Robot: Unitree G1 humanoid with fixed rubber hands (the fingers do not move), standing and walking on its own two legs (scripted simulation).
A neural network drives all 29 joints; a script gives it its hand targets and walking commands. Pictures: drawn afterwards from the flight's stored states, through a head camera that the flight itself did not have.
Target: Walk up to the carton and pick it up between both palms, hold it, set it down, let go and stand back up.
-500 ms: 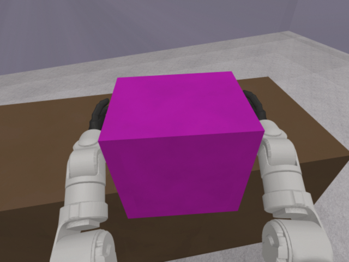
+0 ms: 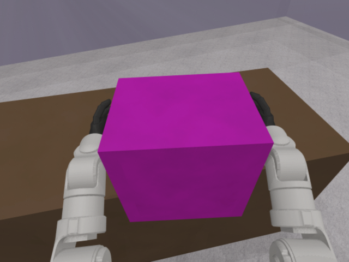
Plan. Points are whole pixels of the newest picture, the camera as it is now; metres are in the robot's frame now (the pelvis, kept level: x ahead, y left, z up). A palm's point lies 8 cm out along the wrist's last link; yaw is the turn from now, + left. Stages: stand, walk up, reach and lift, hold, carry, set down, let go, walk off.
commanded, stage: hold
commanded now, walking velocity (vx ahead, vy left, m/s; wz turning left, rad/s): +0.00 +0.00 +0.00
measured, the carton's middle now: (182, 149) +0.35 -0.01 +0.12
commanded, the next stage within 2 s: none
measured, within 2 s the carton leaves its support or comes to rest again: neither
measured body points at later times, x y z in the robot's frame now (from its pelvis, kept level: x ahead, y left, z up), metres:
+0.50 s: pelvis -0.04 -0.01 +0.00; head -0.07 -0.01 +0.45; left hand +0.34 +0.17 +0.16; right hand +0.34 -0.18 +0.16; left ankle +0.01 +0.12 -0.76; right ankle -0.01 -0.13 -0.76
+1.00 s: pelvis -0.02 +0.00 +0.00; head -0.03 +0.00 +0.45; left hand +0.38 +0.17 +0.15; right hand +0.37 -0.18 +0.15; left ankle +0.01 +0.12 -0.76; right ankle -0.01 -0.13 -0.76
